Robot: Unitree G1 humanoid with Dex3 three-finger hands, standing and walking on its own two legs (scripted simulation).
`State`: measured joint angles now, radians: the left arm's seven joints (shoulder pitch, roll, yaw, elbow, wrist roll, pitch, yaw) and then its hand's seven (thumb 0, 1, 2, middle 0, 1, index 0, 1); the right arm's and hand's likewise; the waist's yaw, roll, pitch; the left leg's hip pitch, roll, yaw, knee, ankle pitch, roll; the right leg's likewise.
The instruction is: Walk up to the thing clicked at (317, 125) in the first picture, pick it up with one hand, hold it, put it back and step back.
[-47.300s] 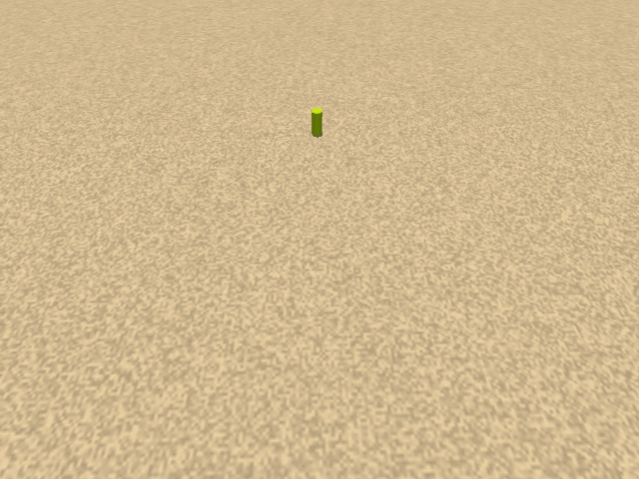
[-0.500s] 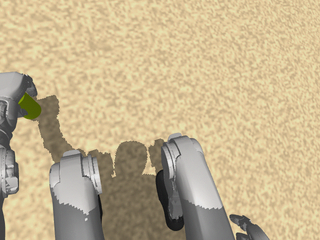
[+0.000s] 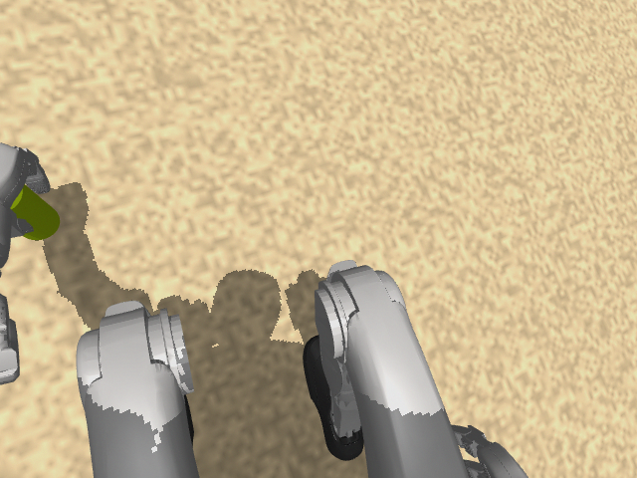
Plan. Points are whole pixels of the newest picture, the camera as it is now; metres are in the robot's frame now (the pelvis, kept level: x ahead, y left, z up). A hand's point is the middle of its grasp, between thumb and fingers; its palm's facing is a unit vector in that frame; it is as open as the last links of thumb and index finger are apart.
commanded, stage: rest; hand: left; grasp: from above
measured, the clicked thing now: (19, 209) +0.46 +0.32 -0.25
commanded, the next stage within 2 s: open in 0.08 s
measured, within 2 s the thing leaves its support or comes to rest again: neither
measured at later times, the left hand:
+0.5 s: hand (9, 209) +0.45 +0.31 -0.20, palm faces -0.45 -0.11 -0.88, open 8.4 cm
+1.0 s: hand (11, 206) +0.45 +0.31 -0.20, palm faces -0.45 -0.12 -0.88, open 10.7 cm
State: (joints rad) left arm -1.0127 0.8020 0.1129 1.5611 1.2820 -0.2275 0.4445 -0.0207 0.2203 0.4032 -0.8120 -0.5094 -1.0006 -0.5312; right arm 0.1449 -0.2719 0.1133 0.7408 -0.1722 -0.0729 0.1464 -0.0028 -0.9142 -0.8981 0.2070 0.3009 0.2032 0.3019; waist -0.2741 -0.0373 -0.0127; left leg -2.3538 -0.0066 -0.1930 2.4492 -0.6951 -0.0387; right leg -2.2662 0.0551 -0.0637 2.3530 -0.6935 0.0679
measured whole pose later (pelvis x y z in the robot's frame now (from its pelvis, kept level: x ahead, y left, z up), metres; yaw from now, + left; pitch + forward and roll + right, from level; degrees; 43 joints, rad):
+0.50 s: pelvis -0.01 +0.00 -0.01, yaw -1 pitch +32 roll -11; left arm -1.03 0.86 0.10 1.63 1.29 -0.23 0.49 -0.02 0.15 0.55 -0.69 -0.65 -0.76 -0.64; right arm 0.15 -0.29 0.15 0.74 -0.20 -0.11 0.16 0.00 -0.91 -0.90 0.21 0.30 0.20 0.30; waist -0.30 -0.06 0.02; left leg -2.36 0.00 -0.22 2.48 -0.68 -0.04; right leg -2.27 0.07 -0.08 2.36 -0.67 0.07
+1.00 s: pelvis +0.00 +0.00 +0.00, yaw -1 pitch +33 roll -11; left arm -1.00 0.81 0.11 1.54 1.26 -0.19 0.45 0.00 -0.09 0.85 -0.42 -0.89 -0.43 -0.88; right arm 0.14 -0.29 0.13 0.72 -0.18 -0.11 0.19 0.00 -0.91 -0.90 0.21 0.30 0.20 0.30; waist -0.29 -0.04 0.01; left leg -2.37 -0.01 -0.21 2.47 -0.70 -0.03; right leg -2.26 0.06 -0.08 2.36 -0.70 0.06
